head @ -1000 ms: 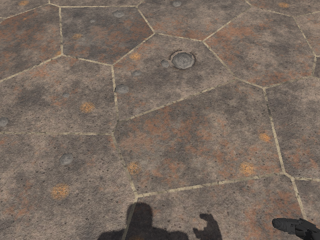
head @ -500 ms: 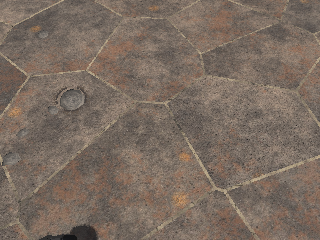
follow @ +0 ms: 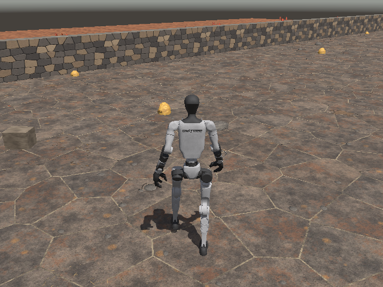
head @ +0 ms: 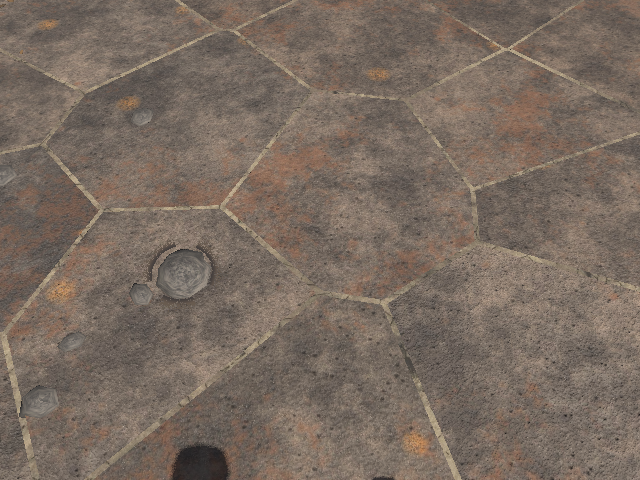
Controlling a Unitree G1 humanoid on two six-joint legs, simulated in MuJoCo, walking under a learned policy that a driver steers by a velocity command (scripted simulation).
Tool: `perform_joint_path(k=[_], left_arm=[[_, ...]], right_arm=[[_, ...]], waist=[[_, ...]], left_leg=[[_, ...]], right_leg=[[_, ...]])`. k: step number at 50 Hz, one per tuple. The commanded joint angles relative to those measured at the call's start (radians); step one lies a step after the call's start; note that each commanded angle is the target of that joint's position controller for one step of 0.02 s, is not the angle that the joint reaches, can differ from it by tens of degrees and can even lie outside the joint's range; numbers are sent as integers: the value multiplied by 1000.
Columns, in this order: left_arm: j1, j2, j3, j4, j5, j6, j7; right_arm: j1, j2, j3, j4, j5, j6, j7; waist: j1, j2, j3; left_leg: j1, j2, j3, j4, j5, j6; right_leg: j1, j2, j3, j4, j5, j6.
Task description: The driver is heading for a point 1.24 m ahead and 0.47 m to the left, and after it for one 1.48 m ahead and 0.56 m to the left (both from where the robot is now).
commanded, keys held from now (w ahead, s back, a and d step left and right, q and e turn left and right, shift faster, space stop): w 0.32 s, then w+q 0.68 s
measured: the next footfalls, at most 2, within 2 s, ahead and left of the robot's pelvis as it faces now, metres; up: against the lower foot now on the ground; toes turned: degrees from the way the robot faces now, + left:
left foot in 0.10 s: +0.25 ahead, +0.14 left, +0.00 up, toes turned +3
right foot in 0.62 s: +0.54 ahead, -0.10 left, +0.00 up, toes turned +7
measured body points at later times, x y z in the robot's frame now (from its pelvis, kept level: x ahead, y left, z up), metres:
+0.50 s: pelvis +0.28 +0.04 +0.01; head +0.31 +0.05 +0.46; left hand +0.47 +0.29 -0.10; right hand +0.28 -0.23 -0.13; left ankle +0.21 +0.13 -0.74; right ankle +0.48 -0.13 -0.69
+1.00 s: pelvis +0.55 +0.02 +0.00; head +0.57 +0.04 +0.45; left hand +0.48 +0.30 -0.13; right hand +0.80 -0.17 -0.10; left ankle +0.66 +0.23 -0.68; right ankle +0.50 -0.10 -0.74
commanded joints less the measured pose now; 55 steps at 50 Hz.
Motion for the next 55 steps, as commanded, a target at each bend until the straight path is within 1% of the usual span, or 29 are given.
perform_joint_path(k=[1, 3, 4, 5, 6, 7, 8, 9, 10, 12, 14, 18, 22, 26, 29, 30, 31, 32, 33, 34, 35, 36, 37, 39, 42, 46, 49, 52, 55], left_arm=[[28, 173, 41, -12, -7, 5, 10], [-4, 190, 45, -14, -8, 15, 13], [-17, 177, 38, -16, -7, 21, 15], [-4, 145, 22, -32, 6, 23, 17], [127, 19, -13, -38, 10, 2, 3], [69, 82, -3, -29, -2, -23, -2], [-21, 143, 15, -58, -31, -37, -6], [-81, 145, 13, -73, -34, -41, -1], [-111, 141, 18, -75, -19, -38, 6], [-68, 110, 22, -62, -9, -12, 12], [-69, 83, 19, -63, -5, 4, 14], [-209, 78, 18, -110, 13, 2, 14], [-347, 56, 6, -144, 4, -13, 0], [-439, 71, 0, -176, -6, -31, -24], [-355, 125, 17, -162, -8, -46, -28], [-242, 159, 36, -129, -5, -50, -22], [-70, 215, 55, -96, 13, -54, -14], [39, 307, 79, -77, 23, -43, -8], [50, 246, 59, -79, 18, -38, -12], [-15, 171, 37, -89, 13, -37, -10], [-81, 137, 25, -99, 13, -35, -8], [-139, 108, 16, -98, 18, -35, -11], [-175, 89, 10, -96, 25, -38, -11], [-202, 86, 13, -87, 25, -43, -10], [-184, 120, 26, -68, 28, -50, 0], [-162, 151, 34, -58, 26, -40, 13], [-114, 177, 42, -47, 15, -27, 19], [-77, 201, 52, -34, -1, -6, 18], [-100, 244, 64, -43, -18, 16, 20]], right_arm=[[-111, -90, -12, -92, 4, -23, 17], [-9, -129, -30, -69, 2, -27, 19], [138, -165, -52, -22, -2, -27, 13], [318, -229, -74, 21, -13, -25, 4], [410, -309, -93, 46, -15, -18, 3], [411, -222, -64, 42, -5, -18, 5], [327, -184, -51, 31, -1, -20, 2], [244, -158, -42, 8, -6, -21, 1], [185, -129, -34, 0, -17, -23, 2], [149, -95, -23, 1, -31, -30, 5], [165, -113, -27, 12, -23, -36, -1], [237, -148, -34, 36, -14, -30, -24], [301, -162, -38, 50, 0, -18, -36], [361, -164, -43, 68, 11, 1, -44], [332, -184, -56, 57, 11, 14, -50], [321, -167, -50, 49, 9, 17, -50], [310, -114, -32, 25, -2, 17, -46], [418, -15, -7, -2, -2, 2, -45], [419, -52, -10, -11, 14, -12, -42], [346, -141, -36, -22, 33, -14, -41], [290, -147, -40, -35, 35, -9, -44], [267, -136, -44, -40, 23, -3, -46], [276, -120, -50, -41, 19, 9, -44], [286, -80, -48, -50, 22, 34, -39], [236, -70, -49, -88, 13, 52, -37], [137, -57, -40, -126, 8, 44, -14], [26, -45, -29, -169, 5, 41, 7], [-30, -56, -28, -210, 6, 45, 23], [53, -108, -54, -218, 7, 50, 28]], waist=[[-16, -119, 72], [-79, -147, 2], [-152, -134, -84], [-211, -60, -224], [-156, 198, -360], [-189, 176, -389], [-178, 131, -241], [-150, 51, -148], [-121, 12, -77], [-65, 55, -51], [-52, 47, -29], [-80, 4, 12], [-122, 10, 38], [-142, 26, 56], [-75, 60, 19], [-18, 50, -44], [52, -3, -189], [27, -243, -343], [33, -353, -394], [33, -250, -249], [16, -188, -152], [-11, -149, -84], [-43, -176, -49], [-69, -178, -18], [-74, -125, 8], [-48, -104, 34], [-6, -86, 68], [2, -92, 88], [-72, -137, 10]], left_leg=[[-20, -15, 2, -54, -74, 36], [147, -68, 49, -68, -140, 68], [346, -102, 77, -81, -127, 94], [654, 23, -62, -39, -99, 147], [1023, 265, -547, -128, -318, 318], [1042, 277, -725, -263, -432, 306], [927, 252, -582, -277, -459, 256], [772, 218, -458, -298, -399, 228], [625, 185, -367, -331, -322, 216], [481, 136, -267, -388, -240, 203], [437, 126, -205, -430, -182, 217], [471, 112, -147, -459, -79, 215], [481, 76, -104, -443, -89, 188], [557, 113, -158, -366, -117, 184], [583, 138, -208, -264, -54, 154], [560, 93, -185, -148, 40, 130], [433, 26, -139, 104, -31, 97], [56, -132, -21, 482, -376, 19], [-88, -126, -108, 661, -674, 18], [-155, -67, -131, 732, -609, 29], [-149, -23, -102, 725, -522, 34], [-111, 8, -96, 681, -452, 33], [-62, 37, -105, 638, -403, 33], [-13, 55, -93, 602, -359, 25], [-68, 60, -99, 519, -256, 5], [-56, 45, -53, 293, -71, 0], [-49, 29, 5, 168, -42, 12], [-57, 9, 41, 98, -123, 41], [119, -82, 122, 81, -275, 99]], right_leg=[[23, -318, 121, 0, 391, -141], [46, -307, 102, 120, 668, -114], [9, -257, 63, 291, 785, -90], [-173, -203, 24, 570, 597, -55], [-598, -15, 20, 967, 34, 24], [-721, -5, 175, 1093, -285, 8], [-814, -65, 170, 1139, -229, -9], [-802, -124, 135, 1099, -133, -18], [-762, -162, 120, 1034, -62, -16], [-644, -202, 128, 957, 7, -13], [-643, -214, 116, 890, 42, 5], [-730, -211, 105, 655, 240, 47], [-664, -149, 74, 411, 383, 65], [-628, -118, 89, 292, 353, 60], [-484, -100, 89, 245, 254, 30], [-324, -87, 72, 223, 231, 5], [-48, -190, 159, 274, 231, -49], [344, -437, 528, 242, 99, -175], [358, -494, 773, 115, -59, -213], [237, -456, 641, 92, -134, -168], [97, -422, 503, 69, -85, -137], [-29, -382, 404, 33, -14, -124], [-113, -354, 321, 2, 49, -114], [-193, -331, 210, -50, 129, -119], [-192, -338, 104, -81, 244, -139], [-159, -312, -38, -93, 307, -119], [-100, -328, -97, -88, 318, -112], [6, -359, -130, -35, 402, -94], [54, -362, -175, 172, 861, -65]])
Keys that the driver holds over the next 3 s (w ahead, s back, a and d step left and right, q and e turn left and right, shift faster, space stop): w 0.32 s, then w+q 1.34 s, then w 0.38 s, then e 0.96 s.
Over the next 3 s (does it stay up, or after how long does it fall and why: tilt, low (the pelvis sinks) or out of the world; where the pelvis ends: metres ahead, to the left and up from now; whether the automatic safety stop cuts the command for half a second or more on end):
stays up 1.16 0.50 0.00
